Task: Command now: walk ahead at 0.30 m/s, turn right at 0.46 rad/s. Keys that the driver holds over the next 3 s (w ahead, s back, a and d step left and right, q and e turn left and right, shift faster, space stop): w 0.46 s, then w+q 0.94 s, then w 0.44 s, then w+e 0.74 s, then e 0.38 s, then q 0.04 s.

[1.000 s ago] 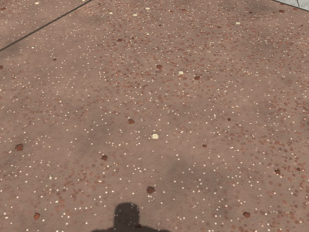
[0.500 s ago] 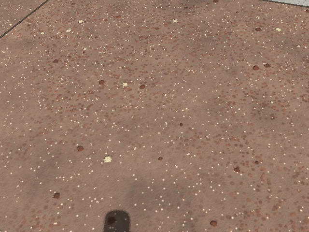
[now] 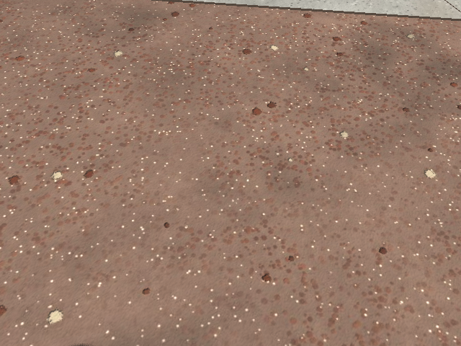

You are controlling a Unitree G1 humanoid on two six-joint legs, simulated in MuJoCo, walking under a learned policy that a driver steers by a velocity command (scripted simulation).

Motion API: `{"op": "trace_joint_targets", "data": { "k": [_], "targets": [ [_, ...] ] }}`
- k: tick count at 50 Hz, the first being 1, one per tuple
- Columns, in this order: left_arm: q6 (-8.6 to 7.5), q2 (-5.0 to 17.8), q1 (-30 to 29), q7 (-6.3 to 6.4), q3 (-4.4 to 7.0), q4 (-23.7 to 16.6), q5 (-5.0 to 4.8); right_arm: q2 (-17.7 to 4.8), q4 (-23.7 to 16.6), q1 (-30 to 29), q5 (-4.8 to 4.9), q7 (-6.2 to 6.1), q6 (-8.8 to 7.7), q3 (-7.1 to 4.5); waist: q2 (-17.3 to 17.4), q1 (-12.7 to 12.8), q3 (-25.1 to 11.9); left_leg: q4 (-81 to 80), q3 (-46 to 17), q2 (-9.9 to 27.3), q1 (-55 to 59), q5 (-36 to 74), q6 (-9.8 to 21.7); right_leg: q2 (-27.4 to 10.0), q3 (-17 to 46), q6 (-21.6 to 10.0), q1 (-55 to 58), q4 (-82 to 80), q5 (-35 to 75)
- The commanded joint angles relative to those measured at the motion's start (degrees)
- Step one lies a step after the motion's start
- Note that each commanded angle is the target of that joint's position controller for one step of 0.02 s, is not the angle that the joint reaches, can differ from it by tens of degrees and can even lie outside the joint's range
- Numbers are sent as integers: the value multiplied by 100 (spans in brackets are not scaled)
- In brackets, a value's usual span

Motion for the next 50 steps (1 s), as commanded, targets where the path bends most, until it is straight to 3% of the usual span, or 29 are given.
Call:
{"op": "trace_joint_targets", "data": {
  "k": [1,5,9,11,13,14,15,16,17,18,19,20,23,25,29,33,35,38,39,40,41,42,43,44,45,46,47,50],
  "targets": [
    [-123,129,332,-53,15,-315,6,-758,-222,148,0,34,-164,-205,738,-15,-320,-1562,-1495,1395,640,-1588,962,-420,-48,-3,-539,-238,444],
    [-270,30,-23,-77,-91,-422,36,-972,-126,244,76,128,-210,-277,679,-77,-334,-1719,-1193,1521,617,-1288,1098,-560,-192,-77,-155,-1596,796],
    [-355,156,-234,-134,-96,-479,-14,-1135,-34,434,170,212,-127,-321,817,-178,-249,-1573,-1017,1582,582,-1358,1023,-434,-470,-155,369,-2633,774],
    [-390,174,-116,-156,-81,-470,-41,-1134,9,447,238,225,-42,-307,811,-44,-241,-1329,-998,1611,451,-1742,911,-332,-618,-279,871,-3277,956],
    [-383,214,367,-145,-18,-269,-33,-933,47,469,235,239,15,-230,682,204,-303,-753,-818,1369,-41,-2150,686,-95,-783,-419,1845,-3765,876],
    [-374,344,895,-107,50,-132,-65,-608,23,396,160,259,1,-118,500,437,-431,-31,-572,1126,-582,-2121,450,-361,-365,-541,2671,-3973,677],
    [-365,837,1559,-47,166,-78,16,-64,-160,145,12,328,-68,56,-841,639,-532,2266,162,517,-1646,-2065,-3,-1708,1562,-916,3426,-4787,80],
    [-405,1395,1603,-100,278,-159,68,-327,-384,169,89,310,-194,-28,-1552,479,-173,3418,-21,93,-3251,-2459,35,-2468,3365,-1656,3563,-5471,-1143],
    [-505,948,1488,-148,171,-201,56,-770,-366,3,181,300,-267,-132,-908,500,66,4107,-508,505,-3581,-2098,160,-2381,3351,-1716,3354,-5551,-1466],
    [-574,658,1201,-186,72,-260,52,-801,-332,67,232,326,-278,-149,-784,319,176,4167,-615,646,-3740,-1435,248,-2138,2860,-1544,3292,-5533,-1135],
    [-598,517,897,-223,23,-328,44,-731,-200,170,166,322,-258,-145,-580,178,163,4093,-604,786,-3532,-966,210,-1861,2290,-1394,3109,-5555,-402],
    [-592,458,694,-238,3,-352,34,-730,-165,168,80,319,-243,-158,-479,93,189,3867,-604,867,-3317,-592,144,-1680,1842,-1271,2910,-5626,342],
    [-598,350,902,-208,-17,-197,78,-493,-121,105,63,336,-156,-129,-368,46,41,3541,-389,806,-2894,251,-73,-1323,857,-1136,2796,-5671,2480],
    [-580,348,1078,-147,-7,-63,84,-362,-178,-80,105,331,-96,-96,-338,100,60,3135,-355,732,-2887,648,-167,-1243,370,-1052,2866,-5675,3048],
    [-591,420,1227,-59,1,118,106,-184,-449,-807,174,405,-63,-10,-390,326,298,1898,-241,523,-2429,1444,-118,-1175,-266,-836,2731,-5861,2881],
    [-566,486,1405,-26,21,336,75,-156,-731,-1345,204,552,-87,34,-301,479,607,1213,-158,369,-2469,1264,83,-1450,-570,-795,3273,-5767,3088],
    [-510,534,1366,2,34,388,58,-171,-871,-1493,196,646,-118,41,-309,439,625,1037,-1,280,-2366,868,237,-1573,-725,-751,3574,-5486,3856],
    [-400,801,1167,107,96,309,74,-482,-875,-951,152,684,-93,-105,-670,28,-34,1111,497,-241,-1255,-35,553,-1567,-992,-581,3916,-4184,7095],
    [-341,889,1055,137,114,275,86,-735,-705,-152,171,656,-76,-236,-679,-397,-484,916,555,-447,-220,9,709,-1474,-1105,-484,3715,-3123,7600],
    [-358,935,946,156,107,185,76,-1067,-517,788,168,564,-44,-394,-463,-886,-970,715,16,-237,1513,405,962,-1298,-1151,-295,2599,-1717,6860],
    [-488,291,1391,68,-96,-73,224,-1655,-453,1467,68,449,-10,-528,982,-649,-1808,877,-2596,1370,4037,541,1847,-456,-1039,56,54,685,2408],
    [-738,175,1566,-66,-214,-92,145,-1506,-441,1533,115,430,-20,-462,1241,-540,-2765,-167,-5139,2197,4901,-379,2531,301,197,90,-1103,1914,-928],
    [-875,631,790,-133,-72,-281,-95,-1177,-427,1392,95,381,4,-401,834,-729,-2021,-409,-4326,1890,4392,-585,2079,-106,559,-36,-1680,1988,-503],
    [-935,646,350,-125,-98,-451,-135,-972,-504,979,140,357,1,-344,421,-553,-1173,-520,-3446,1642,3342,-296,1812,-363,413,-112,-1698,1526,-1],
    [-934,604,177,-67,-80,-465,-17,-860,-619,569,149,359,-7,-297,-67,-259,-651,-659,-2913,1372,2301,218,1640,-545,296,-77,-1427,1043,251],
    [-868,644,222,-25,-21,-471,83,-729,-716,307,103,353,-20,-252,-70,-15,-395,-813,-2518,1161,1566,655,1560,-704,264,-18,-1032,673,436],
    [-782,603,337,-22,-6,-502,123,-698,-784,202,71,341,-23,-246,110,155,-300,-968,-2385,1023,1071,808,1569,-775,256,42,-740,491,525],
    [-623,391,247,14,-45,-648,213,-826,-737,283,98,283,-70,-286,318,237,-136,-1107,-1880,799,261,1448,1577,-775,27,281,-543,-284,884]
  ]
}}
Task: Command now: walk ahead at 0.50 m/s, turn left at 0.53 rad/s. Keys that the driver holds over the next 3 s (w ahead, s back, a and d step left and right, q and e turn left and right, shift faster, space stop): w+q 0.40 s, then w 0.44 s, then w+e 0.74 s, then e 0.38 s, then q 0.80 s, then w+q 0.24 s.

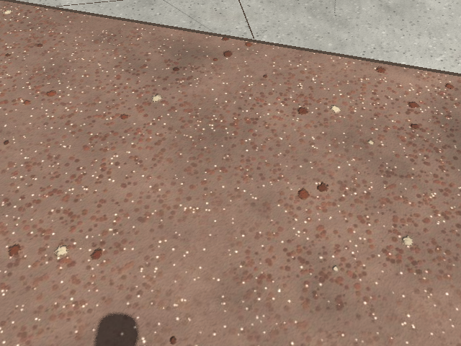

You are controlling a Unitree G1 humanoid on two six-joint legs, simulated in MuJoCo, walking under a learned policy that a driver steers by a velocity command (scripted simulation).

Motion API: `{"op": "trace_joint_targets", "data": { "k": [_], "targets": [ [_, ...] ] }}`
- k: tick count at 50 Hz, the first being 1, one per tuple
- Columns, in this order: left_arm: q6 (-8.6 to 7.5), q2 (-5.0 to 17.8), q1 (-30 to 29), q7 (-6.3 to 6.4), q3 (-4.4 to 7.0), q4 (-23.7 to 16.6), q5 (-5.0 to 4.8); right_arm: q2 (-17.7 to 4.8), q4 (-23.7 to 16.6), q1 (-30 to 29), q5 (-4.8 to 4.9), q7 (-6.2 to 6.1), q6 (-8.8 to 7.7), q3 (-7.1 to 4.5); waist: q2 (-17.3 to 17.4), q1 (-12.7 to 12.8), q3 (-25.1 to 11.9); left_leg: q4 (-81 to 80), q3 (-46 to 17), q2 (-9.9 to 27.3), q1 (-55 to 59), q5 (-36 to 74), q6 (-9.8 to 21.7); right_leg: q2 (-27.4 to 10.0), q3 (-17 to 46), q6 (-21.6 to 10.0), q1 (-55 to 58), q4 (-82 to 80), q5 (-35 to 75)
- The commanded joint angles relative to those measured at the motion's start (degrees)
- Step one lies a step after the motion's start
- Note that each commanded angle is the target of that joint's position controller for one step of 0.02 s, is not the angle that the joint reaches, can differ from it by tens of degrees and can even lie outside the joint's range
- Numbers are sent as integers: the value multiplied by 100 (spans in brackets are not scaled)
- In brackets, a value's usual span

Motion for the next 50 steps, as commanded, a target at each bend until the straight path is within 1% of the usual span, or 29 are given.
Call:
{"op": "trace_joint_targets", "data": {
  "k": [1,4,7,10,12,13,14,15,16,17,18,19,20,22,25,30,34,36,37,38,39,40,41,42,43,44,45,47,50],
  "targets": [
    [61,450,247,62,147,-392,93,-774,-468,-300,5,-98,-130,-184,338,275,-212,-1010,-1305,1384,-313,1730,1092,-33,-208,216,-36,-760,640],
    [34,248,-522,41,59,-572,76,-840,-371,19,79,-176,-51,-201,462,-54,-223,-765,-1065,1056,-404,1349,744,248,-290,230,282,-2263,1819],
    [-22,312,-1099,-56,62,-717,-61,-901,-298,374,119,-212,27,-210,603,-335,-316,-532,-1459,1179,-58,724,637,541,-249,246,573,-3190,2218],
    [-104,592,-1184,-142,174,-794,-109,-876,-282,490,124,-238,77,-202,713,-279,-355,-45,-2142,1451,604,321,530,618,-19,81,705,-3742,1704],
    [-159,720,-698,-145,273,-692,-122,-821,-338,325,96,-241,100,-198,867,53,-437,393,-2343,1423,677,442,372,634,-84,-161,1401,-4077,1429],
    [-188,882,-157,-106,359,-605,-65,-619,-394,280,64,-223,82,-131,792,336,-795,1072,-2140,1158,456,604,187,398,18,-391,2360,-4172,1428],
    [-187,1220,727,-42,450,-554,22,-256,-522,290,-34,-193,44,0,119,679,-1575,2699,-1575,781,-270,-240,-53,-649,976,-802,3844,-4095,1243],
    [-106,1607,1165,-75,549,-315,87,-33,-663,1124,137,-185,-19,91,-1869,309,-2140,4425,-829,89,-2311,-2652,-398,-1890,3620,-1787,5474,-4528,183],
    [-74,1051,1084,-96,457,-406,-27,-654,-516,1073,213,-208,-11,-16,-1265,458,-1773,5228,-911,609,-3051,-2425,-494,-1941,4076,-1718,5259,-4766,-1065],
    [-35,705,877,-67,360,-455,-50,-946,-589,428,161,-210,37,-104,-631,632,-1045,5437,-810,795,-3197,-1829,-551,-1642,3091,-1429,4611,-4835,-964],
    [6,627,590,-66,306,-468,-10,-871,-670,120,80,-215,73,-111,-226,527,-638,5337,-648,971,-3010,-1399,-596,-1361,2325,-1261,3915,-4929,-225],
    [31,529,407,-69,268,-425,-1,-791,-753,-57,33,-192,80,-130,-212,415,-324,5090,-630,1109,-2902,-1133,-626,-1118,1800,-1205,3413,-5069,343],
    [29,462,305,-69,237,-392,23,-678,-772,-34,71,-152,108,-138,-357,281,-179,4923,-573,1244,-2653,-990,-628,-919,1311,-1114,3039,-5237,665],
    [-24,442,345,-119,238,-230,-12,-393,-743,51,87,-129,157,-82,-490,192,-121,4627,-417,1261,-2381,-887,-655,-749,830,-1196,2676,-5490,1052],
    [-65,658,454,-158,309,11,-36,-228,-793,-225,24,-130,163,-16,-338,165,-40,3789,-422,1282,-2515,-520,-711,-811,422,-1380,2703,-5696,1688],
    [42,903,590,-137,350,294,-156,-108,-896,-1101,7,16,11,94,-253,408,30,1965,55,1293,-2054,686,-674,-641,-270,-1245,2828,-5711,1996],
    [146,1083,964,-147,386,565,-245,-234,-1113,-1641,74,88,-40,75,-366,530,178,1270,218,1162,-1826,382,-496,-909,-226,-1175,3255,-5572,1998],
    [213,1163,941,-125,403,653,-283,-370,-1126,-1518,52,100,-59,19,-453,345,109,969,337,1026,-1443,34,-299,-1006,-252,-1082,3481,-5243,2649],
    [244,1196,846,-107,399,675,-302,-487,-1009,-1080,19,83,-65,-57,-444,35,-147,697,499,848,-719,131,-170,-890,-443,-968,3445,-4717,3530],
    [260,1080,894,-86,348,708,-288,-740,-733,-250,-11,37,-54,-202,-328,-341,-668,582,595,693,510,263,-8,-615,-722,-811,3155,-3724,4144],
    [243,821,866,-59,221,581,-150,-1167,-528,806,-56,-44,-27,-348,190,-771,-1450,742,-471,1603,2225,445,326,-333,-960,-547,2002,-2028,2893],
    [134,138,1402,-87,4,385,-77,-1713,-485,1011,-101,-65,-15,-407,1697,-367,-2024,93,-3293,2982,3803,-478,1226,699,-792,-182,-234,-11,-1102],
    [19,669,1156,-120,116,460,-201,-1239,-472,1098,-21,-52,-35,-299,1287,-619,-2183,-387,-3993,3065,3724,-1155,1330,557,51,-204,-892,778,-1547],
    [-30,907,715,-147,190,301,-331,-990,-469,746,-9,-41,-66,-203,1092,-535,-1335,-440,-3125,2856,3116,-924,1090,274,-16,-272,-1301,873,-1092],
    [-27,862,472,-128,176,287,-298,-780,-489,378,-13,-34,-77,-140,709,-369,-910,-512,-2341,2609,2364,-424,889,20,-117,-294,-1126,620,-564],
    [9,811,372,-112,192,302,-202,-596,-504,59,-55,-14,-93,-90,550,-192,-605,-686,-1856,2404,1701,9,766,-129,-125,-266,-875,308,-205],
    [90,760,493,-124,207,349,-186,-441,-506,-121,-106,0,-133,-48,622,5,-497,-877,-1495,2253,1260,357,684,-255,-50,-254,-516,138,58],
    [253,521,693,-127,177,434,-220,-456,-391,-172,-110,4,-246,-79,619,168,-408,-1201,-1010,2220,806,749,703,-253,5,-185,-195,-18,311],
    [361,438,365,-88,182,316,-209,-577,-168,-46,-163,-59,-337,-136,440,144,-95,-1422,-357,2198,711,1242,640,-153,235,-77,-583,-526,972]
  ]
}}
Over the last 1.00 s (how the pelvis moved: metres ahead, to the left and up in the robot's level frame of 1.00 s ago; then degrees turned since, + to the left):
0.44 -0.03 0.00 11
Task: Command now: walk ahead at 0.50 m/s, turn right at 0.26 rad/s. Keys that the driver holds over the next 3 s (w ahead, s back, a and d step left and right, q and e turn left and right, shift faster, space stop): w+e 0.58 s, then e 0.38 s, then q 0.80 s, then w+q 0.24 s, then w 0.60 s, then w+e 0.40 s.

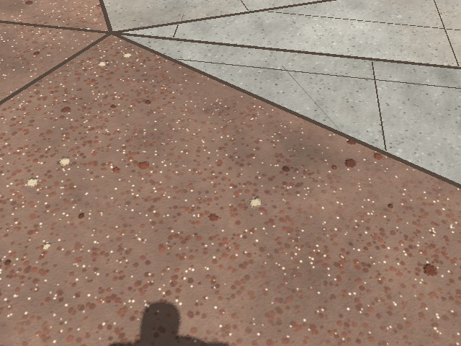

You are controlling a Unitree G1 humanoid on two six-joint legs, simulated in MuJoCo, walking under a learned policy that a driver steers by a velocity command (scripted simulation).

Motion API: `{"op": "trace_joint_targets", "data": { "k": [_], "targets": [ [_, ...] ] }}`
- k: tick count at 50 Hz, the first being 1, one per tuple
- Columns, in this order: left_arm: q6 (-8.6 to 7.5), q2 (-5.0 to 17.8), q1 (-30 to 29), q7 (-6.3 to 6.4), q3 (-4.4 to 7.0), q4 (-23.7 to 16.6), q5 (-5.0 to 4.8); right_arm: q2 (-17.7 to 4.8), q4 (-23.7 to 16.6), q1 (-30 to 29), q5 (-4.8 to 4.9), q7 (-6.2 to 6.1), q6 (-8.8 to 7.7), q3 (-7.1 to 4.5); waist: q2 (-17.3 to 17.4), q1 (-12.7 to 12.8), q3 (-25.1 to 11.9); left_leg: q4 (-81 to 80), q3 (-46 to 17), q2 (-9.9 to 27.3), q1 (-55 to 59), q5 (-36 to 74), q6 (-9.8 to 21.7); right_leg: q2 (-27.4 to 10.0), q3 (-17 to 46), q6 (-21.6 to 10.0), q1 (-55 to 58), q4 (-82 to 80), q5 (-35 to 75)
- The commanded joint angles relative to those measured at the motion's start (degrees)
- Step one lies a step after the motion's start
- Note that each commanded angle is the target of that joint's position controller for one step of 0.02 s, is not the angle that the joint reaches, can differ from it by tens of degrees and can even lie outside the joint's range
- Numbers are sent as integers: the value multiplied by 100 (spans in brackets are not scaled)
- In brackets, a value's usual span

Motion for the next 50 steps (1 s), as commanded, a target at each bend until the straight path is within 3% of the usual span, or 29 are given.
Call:
{"op": "trace_joint_targets", "data": {
  "k": [1,6,11,14,15,16,17,18,19,20,21,22,23,25,27,31,33,35,37,38,39,40,41,42,43,44,46,48,50],
  "targets": [
    [47,234,131,20,80,-284,15,-716,-244,-227,-38,-74,-179,-190,598,149,60,-1106,-842,1649,218,1574,886,-120,458,72,-530,-419,840],
    [-3,51,-701,-137,0,-553,42,-872,-44,-68,12,-167,-146,-200,540,-169,316,-1220,-59,1549,463,1576,591,25,18,-38,-368,-1970,2069],
    [-10,17,-1390,-335,-40,-1023,29,-1027,226,328,103,-215,58,-248,508,-386,511,-749,208,1880,1566,2264,477,136,-363,-287,-765,-2640,1359],
    [28,235,-1040,-404,77,-1138,34,-1260,178,174,130,-299,195,-305,838,-40,56,297,480,1886,1792,4876,275,611,-883,-593,156,-2677,453],
    [48,430,-465,-391,187,-1037,29,-1324,155,120,125,-336,245,-319,905,293,-292,1125,570,1816,1694,5583,196,850,-1000,-743,919,-2725,282],
    [59,739,452,-320,365,-830,22,-1310,115,26,148,-370,262,-298,763,806,-756,2370,703,1598,1090,5311,8,1023,-903,-975,2325,-3152,665],
    [125,1289,1237,-176,535,-695,28,-1012,-28,182,13,-374,185,-178,-105,1010,-1363,4232,714,1260,-465,2890,-228,7,681,-1380,4156,-3198,971],
    [72,1580,920,-177,539,-849,-6,-340,-283,588,-32,-251,-12,51,-1297,386,-2029,6255,-130,-85,-2862,-2111,-558,-1331,4085,-2579,5902,-4036,107],
    [47,1079,1088,-188,406,-878,35,-914,-342,-17,132,-134,-241,-70,-492,842,-2225,6470,-1187,232,-3447,-2015,-396,-1294,4159,-2350,5961,-4461,-206],
    [11,840,921,-175,338,-864,75,-989,-531,-489,305,-91,-332,-81,-230,804,-1432,6208,-1102,458,-3652,-1594,-277,-1086,3262,-2087,5308,-4478,90],
    [-14,747,555,-181,304,-896,59,-873,-551,-580,224,-122,-360,-51,393,485,-818,5601,-1039,703,-3473,-1216,-268,-822,2591,-1899,4339,-4534,726],
    [-25,554,224,-162,248,-975,72,-934,-508,-584,83,-164,-322,-100,422,285,-589,5095,-1009,882,-3124,-1021,-320,-632,2147,-1792,3686,-4613,1262],
    [-24,501,49,-137,218,-1071,130,-930,-500,-468,38,-160,-246,-123,271,108,-453,4912,-1018,956,-2774,-896,-379,-489,1952,-1788,3183,-4758,1555],
    [-46,560,-27,-96,238,-1076,112,-813,-486,-331,-19,-173,-115,-114,190,-31,-346,4475,-900,954,-2540,-763,-575,-365,1701,-1837,2628,-4935,1943],
    [-51,708,76,-25,276,-1016,96,-677,-577,-581,-45,-201,-44,-66,159,2,-195,3817,-786,886,-2528,-348,-760,-214,1366,-1792,2232,-5006,2121],
    [57,822,328,85,320,-882,47,-486,-776,-1495,-48,-170,-73,27,-87,344,-45,1958,-643,453,-1991,1166,-838,253,913,-1334,1866,-4677,2173],
    [149,877,566,120,346,-777,32,-554,-850,-1714,3,-129,-102,2,-209,458,-200,1512,-637,189,-1677,1495,-819,244,1077,-1163,2001,-4373,2313],
    [231,811,620,161,342,-750,3,-705,-871,-1705,30,-95,-112,-65,-303,411,-326,1169,-827,104,-1554,1324,-730,150,1466,-1030,2351,-3960,2139],
    [284,742,426,211,338,-841,20,-857,-827,-1458,23,-78,-142,-149,-443,213,-413,898,-941,111,-1319,1058,-556,106,1862,-882,2622,-3454,2089],
    [298,670,212,223,321,-929,16,-887,-755,-1153,-6,-88,-172,-182,-444,-4,-505,563,-871,190,-892,1413,-432,256,1863,-718,2581,-3059,1973],
    [280,417,194,216,247,-1039,58,-1074,-734,-787,-101,-127,-198,-232,-193,-141,-935,511,-1143,703,43,2294,-170,591,1642,-476,2310,-2204,1528],
    [268,33,670,211,125,-1110,203,-1377,-770,-389,-191,-187,-160,-270,1013,-28,-1632,944,-2301,2051,1628,4677,342,1177,994,-141,1238,-582,-1445],
    [249,257,1685,161,109,-1094,48,-1433,-635,-153,-135,-155,-33,-299,2350,303,-2412,777,-4250,3238,2561,4071,1413,1335,745,74,150,800,-3071],
    [317,782,1617,167,242,-888,-21,-1073,-816,-495,-40,-162,54,-231,1516,207,-2065,493,-4133,2949,2068,2591,1314,908,825,273,-159,1391,-2486],
    [427,975,924,192,314,-972,-26,-751,-910,-714,-33,-207,143,-135,1075,27,-1446,391,-3189,2526,1530,1778,1005,745,539,386,-336,1521,-2020],
    [550,944,625,232,338,-1011,-12,-634,-919,-972,-56,-226,229,-69,794,68,-1047,237,-2596,2187,871,1352,841,586,404,450,-253,1373,-1722],
    [696,697,538,258,311,-1105,7,-749,-844,-1268,-93,-259,307,-89,1055,238,-474,-147,-1735,1719,-293,1029,737,425,129,467,269,890,-1362],
    [706,437,578,266,255,-1129,23,-788,-764,-1282,-121,-284,303,-126,1193,243,-466,-308,-1273,1633,-433,1288,843,438,-90,466,532,402,-1218],
    [650,261,402,260,168,-1185,122,-806,-633,-1175,-84,-278,297,-125,1049,189,-684,-238,-1228,1741,-345,1877,1030,403,-43,411,863,-286,-1209]
  ]
}}
Over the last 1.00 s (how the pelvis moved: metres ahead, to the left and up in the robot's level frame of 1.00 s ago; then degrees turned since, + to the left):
0.49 0.10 0.01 18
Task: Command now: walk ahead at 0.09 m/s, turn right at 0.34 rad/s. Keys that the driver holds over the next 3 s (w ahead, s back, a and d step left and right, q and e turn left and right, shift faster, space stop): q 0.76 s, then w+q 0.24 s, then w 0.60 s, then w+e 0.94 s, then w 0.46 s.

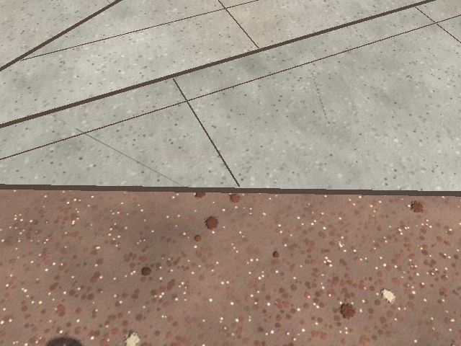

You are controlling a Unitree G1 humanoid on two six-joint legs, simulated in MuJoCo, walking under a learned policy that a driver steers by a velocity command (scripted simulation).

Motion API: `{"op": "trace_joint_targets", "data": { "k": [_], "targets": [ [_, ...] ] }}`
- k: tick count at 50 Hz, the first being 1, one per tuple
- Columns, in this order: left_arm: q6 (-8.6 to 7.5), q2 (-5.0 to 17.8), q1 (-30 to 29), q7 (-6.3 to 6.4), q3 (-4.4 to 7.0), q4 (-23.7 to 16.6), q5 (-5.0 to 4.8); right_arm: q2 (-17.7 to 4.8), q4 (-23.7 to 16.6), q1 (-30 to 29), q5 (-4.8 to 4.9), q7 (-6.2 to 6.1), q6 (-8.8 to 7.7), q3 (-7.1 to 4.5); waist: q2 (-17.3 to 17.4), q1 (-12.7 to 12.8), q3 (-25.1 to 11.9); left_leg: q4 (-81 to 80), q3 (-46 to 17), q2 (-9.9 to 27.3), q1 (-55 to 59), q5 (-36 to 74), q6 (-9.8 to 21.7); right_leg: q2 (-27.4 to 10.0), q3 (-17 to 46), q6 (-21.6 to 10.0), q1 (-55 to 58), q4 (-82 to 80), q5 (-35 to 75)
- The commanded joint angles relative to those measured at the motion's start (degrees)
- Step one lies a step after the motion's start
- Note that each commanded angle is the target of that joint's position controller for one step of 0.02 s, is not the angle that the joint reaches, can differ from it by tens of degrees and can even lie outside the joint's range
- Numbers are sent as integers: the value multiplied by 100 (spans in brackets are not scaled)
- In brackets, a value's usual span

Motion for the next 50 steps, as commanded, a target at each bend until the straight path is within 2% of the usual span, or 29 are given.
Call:
{"op": "trace_joint_targets", "data": {
  "k": [1,3,5,6,7,8,9,10,11,13,15,17,20,22,23,24,25,26,28,29,30,32,37,42,45,47,48,49,50],
  "targets": [
    [-75,42,324,-2,-27,-342,109,-885,-212,-125,45,-16,-37,-232,883,70,-1135,-893,-1057,1384,769,1562,1266,-143,10,-56,598,-930,173],
    [-96,-26,290,-49,-82,-273,141,-833,-129,-186,114,49,-8,-196,956,55,-1214,-898,-1010,1323,658,1232,1253,-144,-54,-137,1148,-1794,468],
    [-101,-37,336,-100,-89,-157,158,-769,-25,-172,188,140,15,-142,955,106,-1088,-833,-1033,1167,459,238,1116,-36,-166,-226,1754,-2898,1011],
    [-113,-37,442,-129,-81,-80,172,-756,11,-212,230,175,30,-116,935,224,-971,-727,-1031,1063,213,-203,974,76,-298,-309,2228,-3630,1529],
    [-125,84,377,-132,-58,-103,208,-643,109,-16,252,201,23,-59,858,229,-869,-638,-1056,903,-59,-631,667,50,-207,-441,2643,-4133,1717],
    [-136,407,376,-93,-9,-204,275,-511,142,162,176,248,-12,6,468,155,-920,-320,-995,678,-424,-1125,244,-614,485,-670,3097,-4255,2155],
    [-108,880,50,-35,78,-298,300,-420,105,464,111,292,-55,19,-623,-237,-828,175,-422,117,-510,-1611,-122,-1342,987,-1090,2655,-4279,2096],
    [-121,687,-158,-53,74,-245,311,-617,91,268,154,227,-27,-38,-1075,-123,-727,510,-237,34,19,-1513,-265,-1388,1046,-1325,1666,-4617,981],
    [-170,567,-389,-61,58,-303,303,-858,98,139,179,177,18,-122,-986,-81,-421,858,-178,-45,16,-1257,-301,-1188,898,-1227,1478,-4702,495],
    [-255,602,-427,-21,96,-303,232,-923,146,231,188,93,140,-210,-1157,-5,-266,1517,-126,-101,-305,-1396,-274,-1302,815,-1232,1499,-4645,1063],
    [-321,519,-387,36,91,-293,190,-842,75,333,215,107,219,-247,-1056,37,-345,2396,-247,32,-579,-2165,-251,-1719,909,-1524,1717,-4415,2749],
    [-332,515,-398,59,119,-251,123,-680,-19,338,265,146,265,-235,-759,61,-495,2578,-289,179,-838,-2468,-245,-1882,837,-1647,2131,-4195,3744],
    [-248,596,-664,72,181,-237,48,-631,-62,457,294,230,320,-237,-664,11,-749,1833,-10,101,-365,-1806,-243,-1750,444,-1495,2263,-3851,4055],
    [-193,576,-731,78,196,-165,-34,-658,-18,729,279,275,341,-282,-574,-154,-818,698,225,-156,358,-746,-91,-1523,42,-1170,2003,-3393,3494],
    [-202,440,-407,63,184,-38,-21,-866,-59,775,218,234,336,-358,-30,-106,-792,47,-286,-63,824,275,102,-1197,-349,-774,1618,-2706,2522],
    [-213,28,-327,53,60,-231,249,-1717,-213,835,185,122,307,-553,1818,109,-831,-302,-2534,1416,1729,2620,816,-395,-989,-62,77,-924,161],
    [-249,79,-1014,96,38,-456,217,-1723,-276,1146,-26,196,210,-504,1899,-398,-1053,-623,-3656,2181,1726,3150,1915,220,-128,8,-643,155,-1508],
    [-259,286,-1060,110,99,-401,127,-1577,-310,1078,-61,223,93,-452,1152,-387,-1032,-562,-3305,2039,1828,2898,1928,78,231,-37,-823,703,-1322],
    [-253,360,-948,163,156,-204,144,-1357,-369,599,156,123,52,-407,537,-160,-885,-382,-2563,1484,1843,2277,1334,-97,301,-83,-1005,549,-404],
    [-246,411,-919,190,185,-185,159,-1275,-408,448,237,61,87,-370,584,-91,-881,-394,-2413,1337,1766,2216,1193,-144,337,-53,-894,373,-67],
    [-251,351,-831,172,183,-147,133,-1236,-432,431,251,17,136,-345,671,-32,-940,-430,-2300,1183,1647,2238,1141,-59,287,-5,-669,371,168],
    [-268,232,-709,130,155,-83,89,-1218,-483,482,221,-48,191,-346,721,-24,-1041,-491,-2204,1054,1716,2046,1125,51,243,58,-555,124,472],
    [-316,179,-905,100,126,-79,88,-1319,-583,488,225,-142,289,-404,876,-129,-872,-642,-2498,910,1574,651,1090,132,322,165,-350,-1183,753],
    [-494,290,-969,-50,150,-109,34,-1353,-666,474,238,-101,300,-435,1197,-229,-675,-1078,-3190,760,967,-2270,1182,221,257,32,222,-2211,635],
    [-694,298,-920,-152,158,-111,-17,-1345,-676,506,263,-56,274,-433,1165,-216,-617,-1028,-3477,705,799,-2649,1172,300,206,-171,740,-2892,460],
    [-809,254,-571,-204,180,10,-64,-1282,-712,369,295,-46,286,-402,1071,45,-570,-875,-3516,497,412,-2838,1030,319,115,-351,1571,-3782,910],
    [-847,264,-276,-208,211,132,-72,-1188,-749,288,308,-56,293,-371,949,232,-530,-655,-3382,285,37,-2946,869,244,60,-472,2207,-4395,1317],
    [-862,475,165,-174,281,238,-28,-960,-800,270,306,-61,267,-306,585,402,-693,125,-3000,0,-779,-3158,552,-364,512,-678,3217,-4509,1182],
    [-853,797,674,-132,313,290,105,-507,-844,420,304,-45,235,-181,-470,413,-983,1939,-1795,-700,-1612,-3042,154,-1526,1965,-1127,3900,-4907,-194]
  ]
}}
Over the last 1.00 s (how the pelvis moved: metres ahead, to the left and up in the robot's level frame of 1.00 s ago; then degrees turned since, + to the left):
0.48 -0.09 -0.01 -34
